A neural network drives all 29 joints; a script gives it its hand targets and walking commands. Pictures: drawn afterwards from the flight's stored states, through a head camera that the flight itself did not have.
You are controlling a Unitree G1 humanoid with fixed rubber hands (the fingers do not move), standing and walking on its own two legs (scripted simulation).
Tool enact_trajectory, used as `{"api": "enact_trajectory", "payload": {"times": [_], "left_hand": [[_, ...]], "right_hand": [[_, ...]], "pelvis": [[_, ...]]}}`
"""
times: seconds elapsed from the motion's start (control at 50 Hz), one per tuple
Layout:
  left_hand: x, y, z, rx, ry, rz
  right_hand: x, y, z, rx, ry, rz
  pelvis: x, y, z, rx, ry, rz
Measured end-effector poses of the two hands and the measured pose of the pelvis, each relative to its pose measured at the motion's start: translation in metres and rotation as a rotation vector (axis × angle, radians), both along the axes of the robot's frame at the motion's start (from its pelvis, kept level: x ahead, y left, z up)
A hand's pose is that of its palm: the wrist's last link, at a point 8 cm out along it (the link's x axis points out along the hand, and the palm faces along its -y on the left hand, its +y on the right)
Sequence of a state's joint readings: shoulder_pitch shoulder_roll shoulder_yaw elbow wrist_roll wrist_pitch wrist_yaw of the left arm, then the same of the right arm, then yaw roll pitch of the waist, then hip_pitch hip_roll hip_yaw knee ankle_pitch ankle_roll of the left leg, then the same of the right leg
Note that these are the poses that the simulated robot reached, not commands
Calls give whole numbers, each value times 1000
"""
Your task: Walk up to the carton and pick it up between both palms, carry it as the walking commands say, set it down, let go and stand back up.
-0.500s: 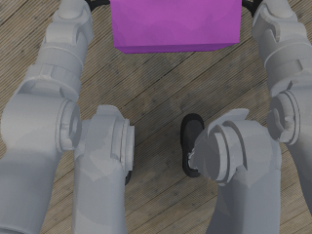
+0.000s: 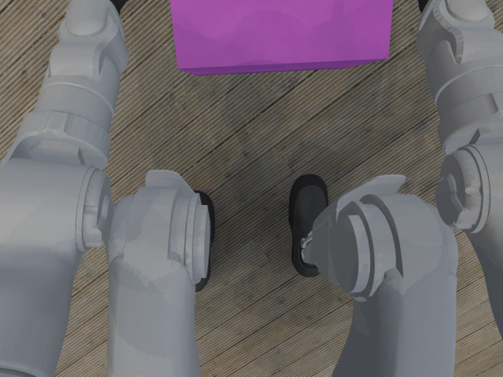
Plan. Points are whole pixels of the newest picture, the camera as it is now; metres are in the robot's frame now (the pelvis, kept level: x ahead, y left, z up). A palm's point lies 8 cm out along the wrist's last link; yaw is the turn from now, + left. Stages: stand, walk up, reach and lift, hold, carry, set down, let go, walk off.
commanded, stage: set down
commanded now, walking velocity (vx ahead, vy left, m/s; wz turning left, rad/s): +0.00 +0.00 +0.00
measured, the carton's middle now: (274, 13) +0.52 -0.03 -0.26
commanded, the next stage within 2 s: let go in 1.84 s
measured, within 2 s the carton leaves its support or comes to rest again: neither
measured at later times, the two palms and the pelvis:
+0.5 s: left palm out of the picture +0.53 +0.20 -0.17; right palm out of the picture +0.53 -0.24 -0.16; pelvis +0.00 +0.00 +0.00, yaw +1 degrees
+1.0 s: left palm out of the picture +0.53 +0.20 -0.03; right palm out of the picture +0.53 -0.24 -0.03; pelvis -0.01 +0.00 +0.10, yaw +1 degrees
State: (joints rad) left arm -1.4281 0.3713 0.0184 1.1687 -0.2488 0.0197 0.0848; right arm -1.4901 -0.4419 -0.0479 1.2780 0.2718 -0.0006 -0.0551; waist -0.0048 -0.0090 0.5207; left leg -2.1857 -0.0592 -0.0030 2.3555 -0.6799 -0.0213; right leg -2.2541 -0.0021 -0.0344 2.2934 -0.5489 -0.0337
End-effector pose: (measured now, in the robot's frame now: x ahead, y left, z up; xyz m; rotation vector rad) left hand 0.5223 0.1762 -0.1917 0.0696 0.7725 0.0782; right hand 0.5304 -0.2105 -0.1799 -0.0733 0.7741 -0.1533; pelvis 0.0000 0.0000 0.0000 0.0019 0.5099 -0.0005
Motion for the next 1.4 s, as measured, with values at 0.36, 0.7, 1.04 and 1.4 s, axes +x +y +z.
{"api": "enact_trajectory", "payload": {"times": [0.36,0.7,1.04,1.4], "left_hand": [[1,28,0,24,-23,22],[3,18,71,11,-116,39],[7,20,174,26,-128,40],[9,25,283,24,-122,36]], "right_hand": [[-5,-33,0,-14,-21,-29],[-2,-18,59,7,-117,-8],[-1,-33,166,-2,-133,-11],[-3,-35,274,4,-130,13]], "pelvis": [[1,0,-5,-2,4,12],[-3,1,35,3,0,16],[-12,-1,109,9,-25,14],[-14,-4,205,23,-32,4]]}}
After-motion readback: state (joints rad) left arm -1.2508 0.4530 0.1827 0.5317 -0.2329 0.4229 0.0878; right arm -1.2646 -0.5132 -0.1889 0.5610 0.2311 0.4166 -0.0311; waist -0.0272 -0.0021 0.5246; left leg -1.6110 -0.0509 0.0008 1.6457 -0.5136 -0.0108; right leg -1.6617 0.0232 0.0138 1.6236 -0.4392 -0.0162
